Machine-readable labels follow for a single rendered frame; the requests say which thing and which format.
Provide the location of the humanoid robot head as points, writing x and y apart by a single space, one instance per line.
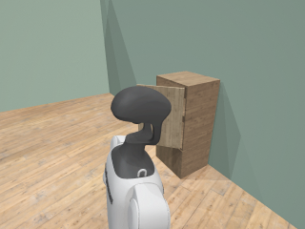
138 104

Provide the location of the right robot upper arm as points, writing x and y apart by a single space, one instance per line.
148 209

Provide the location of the humanoid robot torso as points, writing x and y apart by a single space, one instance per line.
119 192

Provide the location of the left robot upper arm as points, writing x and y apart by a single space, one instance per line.
116 139

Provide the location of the cupboard door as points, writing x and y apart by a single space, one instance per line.
172 125

